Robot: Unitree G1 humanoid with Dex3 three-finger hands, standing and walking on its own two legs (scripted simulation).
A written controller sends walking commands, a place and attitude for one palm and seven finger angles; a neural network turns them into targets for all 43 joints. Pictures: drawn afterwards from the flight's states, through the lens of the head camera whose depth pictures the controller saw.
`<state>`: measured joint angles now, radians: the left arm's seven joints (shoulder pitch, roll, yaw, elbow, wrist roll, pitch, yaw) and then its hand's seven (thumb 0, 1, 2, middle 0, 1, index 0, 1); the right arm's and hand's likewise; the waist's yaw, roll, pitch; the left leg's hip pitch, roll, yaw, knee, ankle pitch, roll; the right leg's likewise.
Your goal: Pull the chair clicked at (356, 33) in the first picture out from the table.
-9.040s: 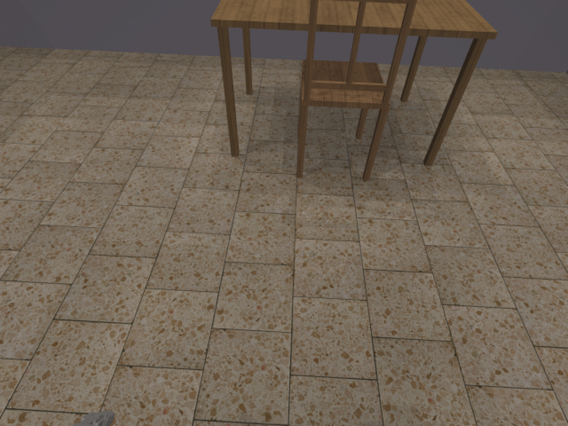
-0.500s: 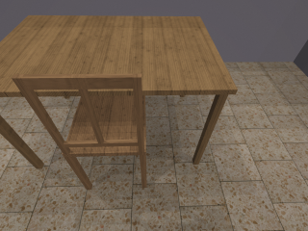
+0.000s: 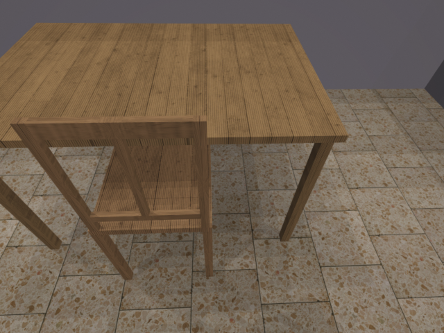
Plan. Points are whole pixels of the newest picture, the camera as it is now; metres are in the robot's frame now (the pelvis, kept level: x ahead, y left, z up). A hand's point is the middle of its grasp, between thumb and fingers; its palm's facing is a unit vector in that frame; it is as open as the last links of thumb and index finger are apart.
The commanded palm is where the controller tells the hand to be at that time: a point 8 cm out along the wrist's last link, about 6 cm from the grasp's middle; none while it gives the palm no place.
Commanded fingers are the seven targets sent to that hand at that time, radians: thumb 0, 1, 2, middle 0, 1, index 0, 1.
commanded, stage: come to a stop and stand still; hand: left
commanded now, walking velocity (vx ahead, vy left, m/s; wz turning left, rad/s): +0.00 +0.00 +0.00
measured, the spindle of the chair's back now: (133, 181) +0.47 +0.26 -0.07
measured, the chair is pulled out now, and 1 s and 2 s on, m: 0.00 0.00 0.00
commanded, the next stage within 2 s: look again from close up in 0.22 s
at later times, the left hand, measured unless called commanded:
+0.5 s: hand out of the picture +0.02 +0.19 -0.18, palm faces -0.01 -0.98 -0.22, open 7.3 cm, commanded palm none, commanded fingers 0.00 0.90 0.90 -0.20 -0.30 -0.20 -0.30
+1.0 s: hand out of the picture +0.00 +0.19 -0.18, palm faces -0.02 -0.98 -0.21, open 7.3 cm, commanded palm none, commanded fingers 0.00 0.90 0.90 -0.20 -0.30 -0.20 -0.30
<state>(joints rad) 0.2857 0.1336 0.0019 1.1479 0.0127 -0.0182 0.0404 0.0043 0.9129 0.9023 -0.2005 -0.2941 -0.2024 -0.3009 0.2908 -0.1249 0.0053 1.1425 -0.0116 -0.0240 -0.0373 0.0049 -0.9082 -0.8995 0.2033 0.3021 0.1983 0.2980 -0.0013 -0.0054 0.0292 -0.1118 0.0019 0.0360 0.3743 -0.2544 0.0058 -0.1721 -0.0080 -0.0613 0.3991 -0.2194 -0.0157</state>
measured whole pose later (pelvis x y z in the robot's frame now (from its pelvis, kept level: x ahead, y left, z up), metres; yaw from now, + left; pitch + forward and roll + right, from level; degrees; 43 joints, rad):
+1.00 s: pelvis -0.01 +0.02 +0.00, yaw -1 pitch -1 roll +0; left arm 0.27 0.17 -0.02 1.10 0.01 -0.01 0.03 0.00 0.91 0.90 -0.20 -0.29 -0.20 -0.30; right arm 0.28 -0.16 0.02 1.12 -0.01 -0.03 -0.02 0.00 -0.91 -0.90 0.20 0.30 0.20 0.30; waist 0.00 -0.01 0.05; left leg -0.13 -0.02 0.07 0.44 -0.28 0.03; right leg -0.21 -0.03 -0.03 0.47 -0.24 0.00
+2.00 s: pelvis -0.05 -0.01 -0.10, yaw +0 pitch +16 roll -1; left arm 0.42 0.19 0.21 -0.03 -0.28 -0.30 -0.16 0.01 0.08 0.55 -0.12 -0.17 -0.12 -0.17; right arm 0.28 -0.18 -0.02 0.57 0.02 -0.19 -0.05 0.02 -0.90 -0.90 0.21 0.30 0.20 0.30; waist -0.01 0.02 -0.14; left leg -0.92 0.03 0.00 1.18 -0.55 -0.01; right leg -0.95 -0.01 -0.09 1.14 -0.48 -0.04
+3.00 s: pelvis -0.03 +0.01 -0.09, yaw +1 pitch +16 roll -2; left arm 0.31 0.23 0.21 0.03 -0.26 -0.41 -0.18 -0.01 -0.50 0.30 -0.06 -0.08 -0.07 -0.08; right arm 0.26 -0.24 0.00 0.54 0.01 -0.19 -0.04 0.01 -0.90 -0.90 0.21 0.30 0.20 0.30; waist -0.02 0.02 -0.14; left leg -0.87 0.01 0.00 1.12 -0.54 0.02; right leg -0.88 -0.03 -0.09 1.07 -0.47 -0.02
